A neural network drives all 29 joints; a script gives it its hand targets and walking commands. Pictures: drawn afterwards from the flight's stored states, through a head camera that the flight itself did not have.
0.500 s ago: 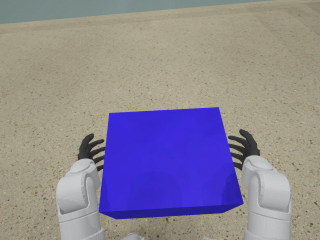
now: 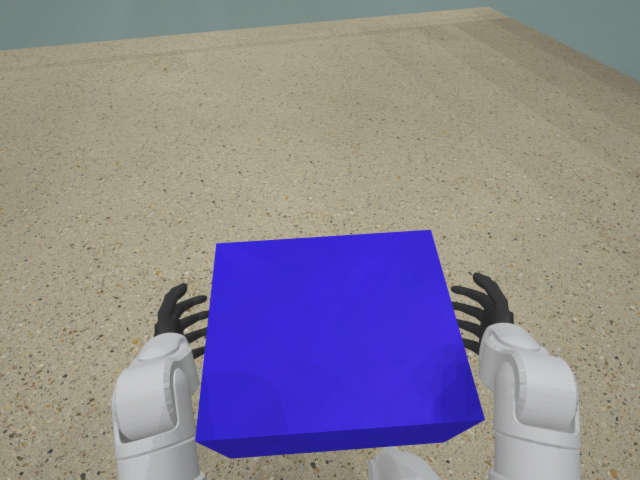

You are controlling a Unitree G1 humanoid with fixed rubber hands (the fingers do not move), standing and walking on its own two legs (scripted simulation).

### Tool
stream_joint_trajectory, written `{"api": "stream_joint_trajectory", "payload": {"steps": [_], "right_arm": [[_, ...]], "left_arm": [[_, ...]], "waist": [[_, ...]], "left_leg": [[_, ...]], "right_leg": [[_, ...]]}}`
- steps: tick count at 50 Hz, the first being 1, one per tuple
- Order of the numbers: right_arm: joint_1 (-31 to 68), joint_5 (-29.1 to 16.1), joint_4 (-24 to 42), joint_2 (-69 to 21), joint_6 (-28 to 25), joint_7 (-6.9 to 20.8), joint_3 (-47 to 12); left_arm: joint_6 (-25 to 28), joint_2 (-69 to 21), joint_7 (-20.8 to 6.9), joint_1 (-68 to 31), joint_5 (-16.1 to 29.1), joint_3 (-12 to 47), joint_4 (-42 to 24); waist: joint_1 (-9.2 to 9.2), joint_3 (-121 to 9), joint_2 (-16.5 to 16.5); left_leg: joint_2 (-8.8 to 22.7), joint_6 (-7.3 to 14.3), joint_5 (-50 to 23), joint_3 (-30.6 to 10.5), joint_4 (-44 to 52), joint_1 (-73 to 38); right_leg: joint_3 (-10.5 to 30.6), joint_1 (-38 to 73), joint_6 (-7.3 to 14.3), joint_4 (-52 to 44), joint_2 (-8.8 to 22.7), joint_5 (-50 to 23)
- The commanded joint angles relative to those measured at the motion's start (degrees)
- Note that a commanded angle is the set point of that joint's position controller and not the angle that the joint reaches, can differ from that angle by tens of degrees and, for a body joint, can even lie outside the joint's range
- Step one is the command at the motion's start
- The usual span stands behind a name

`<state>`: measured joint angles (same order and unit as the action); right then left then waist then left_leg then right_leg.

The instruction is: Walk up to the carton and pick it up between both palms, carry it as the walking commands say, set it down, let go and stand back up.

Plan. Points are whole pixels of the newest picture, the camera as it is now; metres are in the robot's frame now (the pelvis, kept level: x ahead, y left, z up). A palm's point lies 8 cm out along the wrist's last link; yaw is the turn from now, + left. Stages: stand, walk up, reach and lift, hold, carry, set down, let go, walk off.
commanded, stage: carry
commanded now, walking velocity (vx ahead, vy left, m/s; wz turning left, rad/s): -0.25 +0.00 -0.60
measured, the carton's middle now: (331, 343) +0.30 +0.02 +0.00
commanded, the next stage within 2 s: none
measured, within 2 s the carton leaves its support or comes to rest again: neither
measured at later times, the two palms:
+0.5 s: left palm (295, 451) +0.15 +0.06 +0.06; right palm out of the picture +0.01 -0.29 +0.06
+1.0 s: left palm out of the picture +0.00 +0.05 +0.08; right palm out of the picture -0.22 -0.24 +0.08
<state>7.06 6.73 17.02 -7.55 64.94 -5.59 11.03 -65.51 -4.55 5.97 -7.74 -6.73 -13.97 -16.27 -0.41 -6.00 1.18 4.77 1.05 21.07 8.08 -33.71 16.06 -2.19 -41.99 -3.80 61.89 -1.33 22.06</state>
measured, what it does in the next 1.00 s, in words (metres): walks backwards, turning right: right foot, then left foot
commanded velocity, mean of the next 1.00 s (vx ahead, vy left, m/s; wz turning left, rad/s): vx -0.25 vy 0.00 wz -0.60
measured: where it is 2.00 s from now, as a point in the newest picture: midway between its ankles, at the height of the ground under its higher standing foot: outside the picture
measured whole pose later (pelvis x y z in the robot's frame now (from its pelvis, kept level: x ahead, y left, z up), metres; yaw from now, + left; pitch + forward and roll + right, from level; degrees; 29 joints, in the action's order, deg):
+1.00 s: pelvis -0.34 +0.05 -0.02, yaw -38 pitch +4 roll -2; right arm 9.6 9.4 18.5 -7.5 64.6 -2.8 12.4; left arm -66.7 -2.9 7.6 -12.3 -5.0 -12.6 -16.6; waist -2.3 -5.9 -0.5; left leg 14.2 -0.8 12.8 14.8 -39.8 29.4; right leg -4.2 -18.8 -1.7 34.7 2.2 19.9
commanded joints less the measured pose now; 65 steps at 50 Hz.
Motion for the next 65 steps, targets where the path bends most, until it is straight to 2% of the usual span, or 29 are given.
{"api": "stream_joint_trajectory", "payload": {"steps": [1, 7, 11, 12, 13, 14, 15, 16, 18, 20, 22, 27, 30, 31, 32, 33, 34, 36, 39, 44, 46, 48, 49, 50, 51, 52, 53, 57, 65], "right_arm": [[31.27, -25.20, 4.54, -45.29, 0.97, 20.39, -43.08], [24.55, -22.57, 3.15, -43.60, 1.45, 19.27, -40.40], [22.73, -20.82, 1.37, -43.75, 1.46, 19.02, -40.39], [23.25, -20.83, 1.49, -43.71, 1.38, 19.04, -40.52], [24.20, -20.92, 1.69, -43.55, 1.29, 19.06, -40.64], [25.48, -20.91, 1.96, -42.84, 1.47, 19.02, -40.50], [28.19, -22.75, 4.69, -43.88, 1.45, 19.47, -43.17], [29.39, -23.53, 3.07, -45.54, 1.16, 19.70, -44.55], [32.41, -26.60, 2.87, -49.06, 0.25, 20.11, -46.68], [33.82, -28.50, 5.01, -51.08, -0.72, 20.07, -47.79], [34.03, -29.09, 7.38, -50.08, -0.78, 19.63, -48.07], [28.39, -27.17, 4.76, -46.63, 0.57, 19.30, -46.50], [26.57, -25.92, 2.86, -46.77, 0.78, 19.62, -45.48], [26.23, -25.46, 1.94, -47.02, 0.83, 19.79, -45.06], [23.49, -23.40, 0.98, -45.24, 0.21, 19.90, -42.89], [24.11, -24.09, 3.12, -45.83, 0.27, 20.20, -42.50], [25.22, -24.53, 3.62, -45.55, 0.53, 20.44, -42.67], [28.57, -24.89, 4.62, -44.73, 0.34, 20.43, -43.28], [26.40, -23.40, 3.40, -42.08, 0.66, 19.64, -40.67], [23.19, -21.76, 1.40, -42.35, 1.52, 19.13, -38.89], [22.92, -21.09, 0.88, -42.75, 1.59, 19.08, -39.11], [23.36, -20.90, 0.97, -43.25, 1.56, 19.06, -39.76], [24.08, -21.09, 1.07, -43.54, 1.53, 19.10, -40.12], [25.81, -21.15, 1.34, -43.18, 1.51, 19.10, -40.36], [25.97, -21.84, 1.82, -43.35, 1.84, 19.24, -40.85], [29.35, -23.44, 3.22, -45.65, 1.20, 19.67, -43.90], [31.25, -24.83, 2.88, -47.75, 0.58, 20.03, -45.55], [35.37, -29.25, 6.25, -50.61, -0.99, 20.01, -48.78], [27.96, -26.75, 2.67, -47.04, 0.99, 19.51, -46.17]], "left_arm": [[-0.77, -50.65, -20.73, -32.84, 26.67, 48.05, -3.13], [-1.83, -48.72, -19.72, -29.80, 27.52, 49.22, -4.57], [-2.42, -49.36, -20.73, -28.96, 28.09, 48.02, -2.45], [-2.35, -50.02, -20.98, -28.55, 27.99, 47.74, -1.81], [-2.28, -50.50, -21.17, -28.00, 27.74, 47.24, -1.01], [-2.24, -49.91, -21.34, -26.91, 27.53, 46.02, -0.31], [-1.38, -49.96, -21.34, -24.26, 25.88, 44.60, 1.04], [-1.37, -49.71, -21.39, -25.33, 26.22, 44.92, 0.45], [-0.38, -49.54, -20.87, -26.62, 24.78, 43.52, -1.59], [0.68, -50.77, -20.29, -28.75, 24.71, 43.63, -5.20], [0.78, -50.03, -19.86, -27.80, 24.17, 43.69, -7.20], [-0.45, -46.35, -19.56, -22.61, 22.33, 44.00, -5.66], [-0.77, -46.38, -19.73, -23.31, 22.82, 45.61, -4.82], [-0.79, -46.27, -19.71, -24.13, 22.95, 45.95, -4.60], [-1.13, -47.33, -20.15, -26.58, 24.34, 47.67, -5.95], [-0.99, -47.78, -20.18, -28.64, 24.33, 47.08, -7.04], [-0.94, -47.67, -20.30, -29.34, 24.75, 47.66, -6.90], [-0.85, -48.66, -20.45, -30.15, 26.00, 48.75, -5.90], [-1.18, -46.62, -19.99, -29.84, 26.66, 48.64, -4.89], [-2.50, -47.13, -19.70, -28.58, 27.39, 48.55, -4.08], [-2.77, -47.73, -20.23, -28.26, 27.63, 47.67, -3.09], [-2.76, -48.89, -20.77, -28.25, 27.72, 46.92, -2.32], [-2.68, -49.43, -20.98, -28.03, 27.56, 46.55, -1.72], [-2.68, -49.67, -21.22, -27.03, 27.22, 45.66, -0.92], [-2.49, -48.37, -21.24, -25.89, 26.18, 43.88, -0.10], [-1.85, -49.40, -21.30, -25.51, 25.40, 44.00, 0.32], [-1.42, -49.05, -21.37, -26.94, 24.97, 43.92, -0.89], [0.56, -49.17, -20.37, -29.25, 24.31, 43.67, -7.03], [-1.11, -45.07, -19.92, -22.21, 22.13, 44.35, -4.86]], "waist": [[-0.52, -7.16, -9.73], [0.44, -12.87, -17.49], [0.92, -15.31, -17.84], [0.27, -15.37, -14.88], [-0.08, -14.60, -9.37], [-0.15, -15.20, 2.02], [-0.44, -14.64, 22.70], [0.02, -15.06, 17.25], [0.20, -15.80, 11.64], [0.32, -15.52, 10.48], [-0.04, -15.27, 10.36], [-0.75, -16.54, 11.26], [-0.22, -18.42, 11.66], [-0.21, -16.18, 5.42], [1.68, -12.59, -19.26], [0.94, -8.27, -19.11], [0.61, -7.76, -11.34], [-0.22, -7.36, -8.63], [-0.24, -8.16, -11.35], [0.66, -13.62, -18.09], [1.03, -14.95, -18.66], [0.45, -15.49, -16.16], [0.06, -14.45, -10.39], [-0.56, -13.37, -1.43], [-0.11, -13.95, 18.65], [-0.14, -12.20, 19.62], [0.24, -12.80, 15.23], [0.60, -12.29, 10.66], [-1.00, -16.28, 12.84]], "left_leg": [[14.46, 5.59, -41.53, -1.95, 6.65, -0.50], [15.21, 4.54, -53.46, -1.90, 0.15, -13.18], [17.76, 3.94, -52.81, -2.92, -3.43, -15.50], [17.17, 1.78, -48.61, -1.00, -6.51, -12.67], [15.73, -1.39, -34.56, 0.62, -10.94, -4.30], [12.21, -5.09, -6.92, 0.42, -17.12, 11.32], [3.19, -7.54, 19.56, 1.09, -26.39, 25.52], [4.04, -6.65, 20.10, -5.25, -34.07, 25.41], [3.09, -5.84, 11.30, -7.15, -38.56, 22.90], [2.27, -5.42, 3.72, -6.24, -36.61, 19.03], [-0.13, -4.99, 3.74, -5.32, -30.02, 15.69], [-4.25, -3.53, 8.08, -4.08, -11.42, 5.56], [-3.75, -2.35, 3.02, -0.27, 9.74, -9.76], [2.99, -1.26, 2.39, -6.92, 14.03, -14.54], [19.67, 6.72, 0.37, -24.05, 16.93, -7.14], [28.36, 11.60, -17.93, -24.69, 17.95, -0.50], [24.82, 11.03, -26.13, -18.24, 15.07, 1.91], [17.15, 7.02, -29.64, -6.94, 11.29, 2.44], [13.68, 3.90, -39.46, -1.71, 6.36, -3.52], [16.48, 4.90, -45.85, -4.12, 4.00, -11.63], [17.95, 5.02, -44.41, -5.18, 3.04, -12.79], [18.55, 2.32, -38.06, -3.93, 1.18, -9.61], [16.53, -0.70, -28.05, -1.09, -3.27, -3.23], [14.09, -4.17, -8.97, 0.19, -8.86, 10.29], [4.98, -8.17, 17.26, 3.01, -19.59, 28.21], [3.98, -8.02, 22.24, -3.10, -29.57, 28.39], [3.96, -7.20, 18.18, -5.78, -34.58, 26.06], [1.48, -5.80, 1.11, -5.36, -35.89, 18.40], [-4.42, -3.45, 7.81, -2.56, -1.44, 1.26]], "right_leg": [[0.12, 1.94, -0.51, 20.54, 2.39, 0.97], [-3.61, 5.74, -0.45, -5.01, 2.08, 5.88], [-5.35, 11.10, 1.01, -23.18, 1.90, 1.53], [-4.78, 15.38, 1.16, -32.06, 2.73, -6.78], [-0.23, 21.56, 1.75, -38.12, 5.86, -12.62], [12.48, 31.69, 3.63, -37.54, 14.97, -35.76], [29.35, 36.77, 12.14, -32.96, 26.05, -66.49], [24.83, 35.92, 12.83, -30.98, 22.75, -69.72], [16.96, 31.62, 9.97, -32.52, 19.00, -52.18], [12.80, 26.04, 7.63, -35.10, 14.88, -31.44], [14.81, 23.94, 6.84, -38.84, 13.95, -19.37], [20.39, 24.67, 6.43, -45.94, 13.80, -11.15], [16.53, 22.05, 1.52, -46.81, 9.48, -12.65], [13.07, 15.40, -0.21, -40.53, 6.26, -10.58], [2.28, 4.37, -1.45, -19.04, -1.15, 1.65], [-0.94, 0.11, -1.24, 1.07, 0.12, 12.24], [2.63, 2.78, -0.16, 9.82, 2.35, 9.70], [2.45, 4.11, 0.41, 18.17, 2.48, 2.32], [-0.67, 4.11, -0.42, 11.82, 1.60, 1.94], [-3.52, 9.34, 0.20, -8.82, 1.64, 7.47], [-4.23, 11.73, 1.02, -16.62, 1.87, 8.06], [-4.37, 17.17, 2.27, -29.28, 2.60, -0.82], [-1.07, 21.97, 2.89, -37.77, 4.86, -6.35], [7.43, 30.30, 3.72, -42.03, 10.95, -13.10], [29.69, 38.20, 10.04, -38.74, 26.81, -42.36], [28.30, 33.29, 14.19, -35.40, 26.22, -55.75], [22.04, 31.90, 12.72, -34.75, 22.62, -52.10], [10.20, 22.34, 6.31, -38.33, 13.46, -20.40], [20.82, 26.46, 6.34, -44.54, 14.03, -20.55]]}}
